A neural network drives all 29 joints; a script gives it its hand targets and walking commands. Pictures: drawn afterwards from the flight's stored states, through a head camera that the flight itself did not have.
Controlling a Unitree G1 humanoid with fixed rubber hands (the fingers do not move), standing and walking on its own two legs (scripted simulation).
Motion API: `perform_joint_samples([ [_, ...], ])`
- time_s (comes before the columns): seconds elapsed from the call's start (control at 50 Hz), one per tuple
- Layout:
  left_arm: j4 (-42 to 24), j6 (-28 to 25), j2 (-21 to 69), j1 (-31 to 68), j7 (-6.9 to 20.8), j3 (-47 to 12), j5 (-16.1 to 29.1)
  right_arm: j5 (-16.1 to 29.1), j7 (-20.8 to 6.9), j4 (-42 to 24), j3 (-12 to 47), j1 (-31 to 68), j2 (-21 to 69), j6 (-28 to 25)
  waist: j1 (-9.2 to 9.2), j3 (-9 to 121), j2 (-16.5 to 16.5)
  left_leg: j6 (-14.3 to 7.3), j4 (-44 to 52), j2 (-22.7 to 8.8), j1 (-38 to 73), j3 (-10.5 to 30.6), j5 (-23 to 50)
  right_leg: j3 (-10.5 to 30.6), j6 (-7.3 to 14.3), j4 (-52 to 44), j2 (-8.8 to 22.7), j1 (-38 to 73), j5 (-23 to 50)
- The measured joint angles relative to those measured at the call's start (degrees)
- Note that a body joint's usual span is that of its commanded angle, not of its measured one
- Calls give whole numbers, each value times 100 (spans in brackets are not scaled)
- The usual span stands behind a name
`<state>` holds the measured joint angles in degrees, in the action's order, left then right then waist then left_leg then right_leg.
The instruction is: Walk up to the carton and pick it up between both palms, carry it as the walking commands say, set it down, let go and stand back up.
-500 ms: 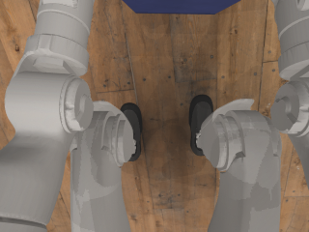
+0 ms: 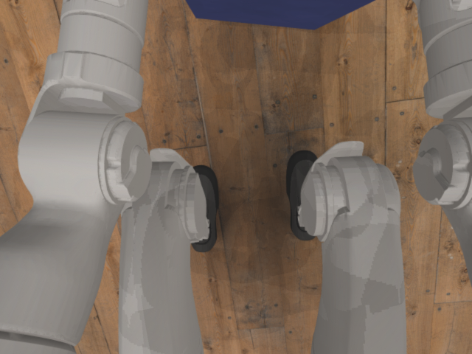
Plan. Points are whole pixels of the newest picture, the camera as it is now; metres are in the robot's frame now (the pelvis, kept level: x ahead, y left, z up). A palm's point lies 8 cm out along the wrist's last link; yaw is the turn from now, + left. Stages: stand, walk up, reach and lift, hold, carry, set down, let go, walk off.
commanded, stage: reach and lift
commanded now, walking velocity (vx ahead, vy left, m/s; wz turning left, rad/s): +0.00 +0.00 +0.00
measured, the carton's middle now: out of the picture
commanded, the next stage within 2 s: none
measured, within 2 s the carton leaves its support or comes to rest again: neither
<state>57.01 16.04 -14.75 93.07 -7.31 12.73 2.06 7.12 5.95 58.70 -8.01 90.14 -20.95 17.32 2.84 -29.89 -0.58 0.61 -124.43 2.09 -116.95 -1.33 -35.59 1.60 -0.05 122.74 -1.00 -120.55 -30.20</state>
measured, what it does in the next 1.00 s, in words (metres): rises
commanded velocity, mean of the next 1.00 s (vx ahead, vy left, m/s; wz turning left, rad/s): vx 0.00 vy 0.00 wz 0.00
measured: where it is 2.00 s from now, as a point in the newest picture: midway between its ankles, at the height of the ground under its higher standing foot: (252, 216)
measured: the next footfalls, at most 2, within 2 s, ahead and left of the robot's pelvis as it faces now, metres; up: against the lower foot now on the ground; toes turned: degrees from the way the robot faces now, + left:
none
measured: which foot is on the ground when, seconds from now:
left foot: down 0.00-1.00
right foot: down 0.00-1.00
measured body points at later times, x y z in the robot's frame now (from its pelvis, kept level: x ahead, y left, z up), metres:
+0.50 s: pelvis -0.01 +0.00 +0.03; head +0.35 -0.03 +0.29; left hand +0.60 +0.09 -0.07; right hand +0.58 -0.21 -0.08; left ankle +0.12 +0.12 -0.36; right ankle +0.14 -0.12 -0.36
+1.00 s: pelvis -0.02 +0.01 +0.08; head +0.32 -0.03 +0.36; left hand +0.57 +0.10 +0.00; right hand +0.56 -0.20 -0.01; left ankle +0.12 +0.12 -0.36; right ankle +0.14 -0.12 -0.36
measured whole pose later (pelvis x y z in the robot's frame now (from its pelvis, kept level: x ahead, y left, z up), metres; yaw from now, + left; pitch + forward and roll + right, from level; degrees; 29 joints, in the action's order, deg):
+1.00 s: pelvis -0.02 +0.01 +0.08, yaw -1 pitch +23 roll +2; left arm 41.3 23.5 -7.7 85.5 -7.8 23.1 -6.1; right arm -2.1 5.1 51.0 -15.3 89.9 -17.3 25.8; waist 2.0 -29.9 -0.9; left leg 0.5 -109.1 2.8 -101.4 -0.9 -31.3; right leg 2.9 -1.1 107.3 -2.3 -104.8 -25.9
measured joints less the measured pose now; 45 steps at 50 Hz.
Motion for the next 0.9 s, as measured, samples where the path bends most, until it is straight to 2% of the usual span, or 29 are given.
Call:
perform_joint_samples([
  [0.1, -60, 107, 145, -1, -26, 259, -256, -166, 27, -9, -57, 31, 0, 126, -32, 2, -29, -8, 67, 12, 91, 6, -5, 10, -19, -77, -19, 92, 0],
  [0.16, -257, 189, 220, -18, -177, 262, -265, -168, 112, -136, -58, 33, 0, 199, -60, -5, -31, -8, 116, 29, 147, 6, -3, 22, -20, -116, -26, 139, 0],
  [0.38, -729, 322, 355, -259, -146, 482, -417, -257, 83, -396, -115, 31, 22, 397, -82, -5, -36, -8, 331, 64, 485, 21, -1, 63, -53, -336, -89, 457, 30],
  [0.5, -855, 401, 518, -295, -114, 807, -642, -528, -12, -414, -464, 31, 123, 460, -82, 4, -36, -8, 532, 68, 692, 26, 60, 82, -84, -553, -110, 681, 94],
  [0.64, -1215, 556, 569, -470, -101, 836, -687, -628, -33, -596, -493, 31, 179, 603, -83, 1, -36, -8, 819, 70, 876, 29, 189, 101, -100, -844, -120, 878, 215],
  [0.9, -1430, 704, 667, -617, -67, 1010, -784, -871, -81, -696, -688, 30, 301, 789, -83, 1, -36, -8, 1330, 71, 1357, 38, 368, 122, -101, -1345, -128, 1369, 374],
])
